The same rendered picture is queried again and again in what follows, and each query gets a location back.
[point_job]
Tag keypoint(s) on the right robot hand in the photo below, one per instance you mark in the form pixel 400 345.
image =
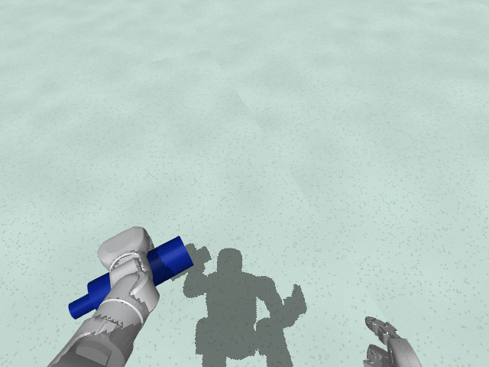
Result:
pixel 399 351

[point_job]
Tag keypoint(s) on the left robot hand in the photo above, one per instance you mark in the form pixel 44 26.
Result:
pixel 133 239

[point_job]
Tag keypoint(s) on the left robot arm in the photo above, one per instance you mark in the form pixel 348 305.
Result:
pixel 106 339

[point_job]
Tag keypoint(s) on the bottle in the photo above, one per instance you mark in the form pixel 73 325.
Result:
pixel 166 261

